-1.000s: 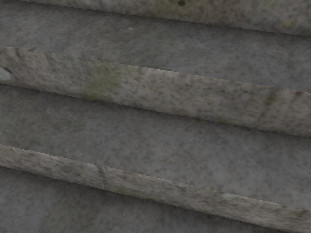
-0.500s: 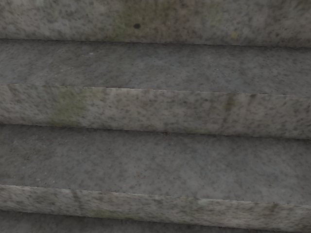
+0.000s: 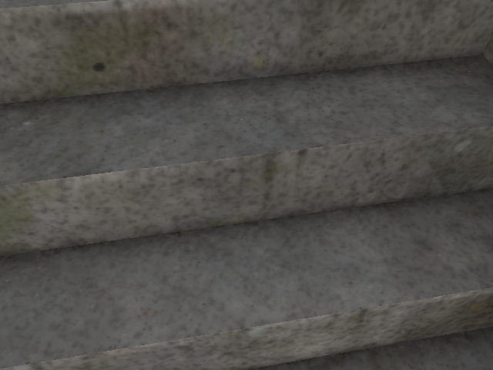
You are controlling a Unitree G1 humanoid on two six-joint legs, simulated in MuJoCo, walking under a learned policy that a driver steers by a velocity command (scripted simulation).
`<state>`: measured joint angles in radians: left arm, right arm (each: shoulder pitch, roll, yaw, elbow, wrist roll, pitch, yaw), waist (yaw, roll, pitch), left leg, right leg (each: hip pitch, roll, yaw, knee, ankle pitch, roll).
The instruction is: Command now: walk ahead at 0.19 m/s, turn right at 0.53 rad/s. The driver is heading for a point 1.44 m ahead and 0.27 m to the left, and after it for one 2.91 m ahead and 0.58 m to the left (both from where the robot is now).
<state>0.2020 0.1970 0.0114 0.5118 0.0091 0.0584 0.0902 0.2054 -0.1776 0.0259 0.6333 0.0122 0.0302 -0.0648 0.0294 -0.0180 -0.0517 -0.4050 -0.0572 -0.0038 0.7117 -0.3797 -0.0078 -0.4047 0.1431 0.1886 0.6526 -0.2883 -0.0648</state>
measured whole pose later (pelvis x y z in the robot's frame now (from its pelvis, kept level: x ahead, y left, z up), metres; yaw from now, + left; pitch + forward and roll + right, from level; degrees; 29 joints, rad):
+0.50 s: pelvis +0.18 -0.06 +0.04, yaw +0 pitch +6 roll -5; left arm -0.13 0.05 -0.15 0.45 -0.01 -0.09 -0.04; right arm 0.63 -0.05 0.02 1.04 0.02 -0.04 -0.05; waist -0.09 0.02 0.03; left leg 0.06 0.15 -0.11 0.13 -0.16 0.01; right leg -1.08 -0.07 -0.17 1.41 -0.47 -0.06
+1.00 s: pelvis +0.41 -0.04 +0.25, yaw +15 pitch +5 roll +3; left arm 0.42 0.17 -0.02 1.02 0.00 -0.03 0.02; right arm -0.05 -0.06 0.14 0.58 0.00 0.00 0.05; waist 0.02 -0.02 -0.07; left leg -1.04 0.02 0.21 1.49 -0.52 0.16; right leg 0.02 -0.19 -0.38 0.15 -0.11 0.01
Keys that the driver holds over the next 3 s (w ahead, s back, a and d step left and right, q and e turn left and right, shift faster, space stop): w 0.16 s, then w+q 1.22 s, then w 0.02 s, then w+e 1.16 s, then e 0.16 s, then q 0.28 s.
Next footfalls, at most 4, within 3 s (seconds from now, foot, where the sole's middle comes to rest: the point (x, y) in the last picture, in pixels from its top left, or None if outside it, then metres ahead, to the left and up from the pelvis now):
0.02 left None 0.05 0.10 -0.76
0.50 right None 0.37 -0.19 -0.56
1.00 left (231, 283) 0.54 0.08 -0.35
1.52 right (244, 113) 0.82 0.06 -0.15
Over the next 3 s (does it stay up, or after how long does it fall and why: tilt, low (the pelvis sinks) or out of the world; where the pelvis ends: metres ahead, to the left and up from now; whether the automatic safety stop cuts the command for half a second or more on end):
stays up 1.29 0.22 1.05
